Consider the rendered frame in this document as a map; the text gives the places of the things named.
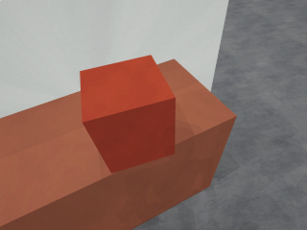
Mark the carton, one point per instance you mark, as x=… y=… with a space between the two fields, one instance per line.
x=129 y=111

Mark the pedestal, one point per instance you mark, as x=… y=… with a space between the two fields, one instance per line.
x=52 y=176

